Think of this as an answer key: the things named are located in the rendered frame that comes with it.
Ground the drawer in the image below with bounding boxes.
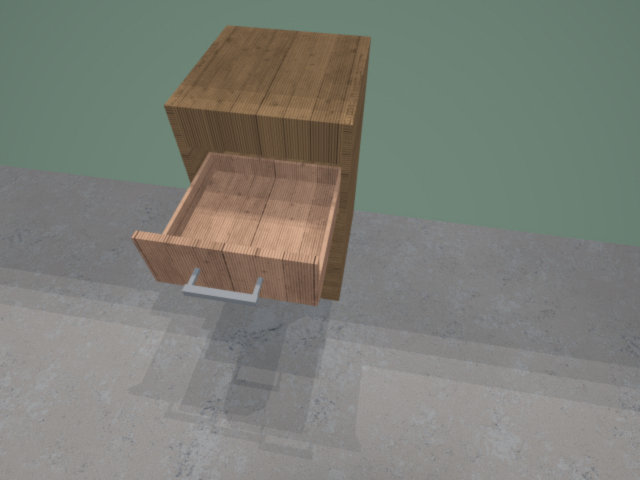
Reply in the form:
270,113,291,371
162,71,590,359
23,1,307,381
131,152,341,306

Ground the cabinet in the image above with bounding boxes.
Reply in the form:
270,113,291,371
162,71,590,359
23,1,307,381
164,25,371,301

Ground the handle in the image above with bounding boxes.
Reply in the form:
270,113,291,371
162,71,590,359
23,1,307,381
182,268,263,307

